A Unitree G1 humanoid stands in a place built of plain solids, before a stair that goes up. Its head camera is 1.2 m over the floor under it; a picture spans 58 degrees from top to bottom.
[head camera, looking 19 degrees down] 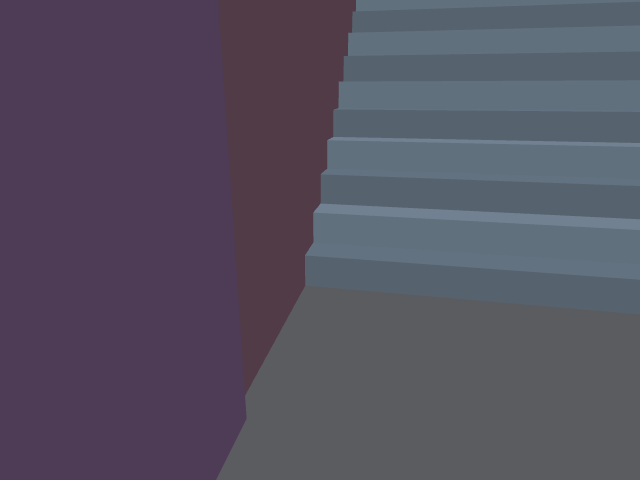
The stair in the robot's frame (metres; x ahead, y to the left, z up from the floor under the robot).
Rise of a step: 0.21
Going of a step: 0.26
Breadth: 3.45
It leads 11 degrees to the right of straight ahead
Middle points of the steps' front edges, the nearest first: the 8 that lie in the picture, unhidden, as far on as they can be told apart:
2.23 -1.59 0.21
2.48 -1.64 0.43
2.74 -1.69 0.64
2.99 -1.74 0.85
3.24 -1.79 1.06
3.49 -1.84 1.28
3.75 -1.89 1.49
4.00 -1.94 1.70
